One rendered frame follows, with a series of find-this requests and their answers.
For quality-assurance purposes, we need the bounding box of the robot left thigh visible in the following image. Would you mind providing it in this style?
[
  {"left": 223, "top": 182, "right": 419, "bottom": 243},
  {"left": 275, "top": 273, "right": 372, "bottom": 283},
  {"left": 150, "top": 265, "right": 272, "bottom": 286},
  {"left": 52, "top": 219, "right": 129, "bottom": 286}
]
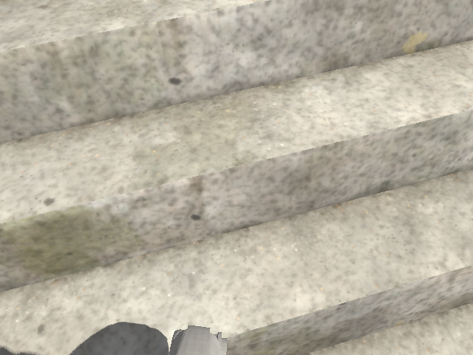
[{"left": 169, "top": 325, "right": 228, "bottom": 355}]

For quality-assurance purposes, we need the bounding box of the robot left shin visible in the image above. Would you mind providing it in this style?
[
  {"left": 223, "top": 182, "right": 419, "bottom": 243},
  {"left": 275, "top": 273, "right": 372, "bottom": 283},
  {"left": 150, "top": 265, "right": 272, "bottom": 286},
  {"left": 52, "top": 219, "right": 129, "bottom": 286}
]
[{"left": 169, "top": 329, "right": 183, "bottom": 354}]

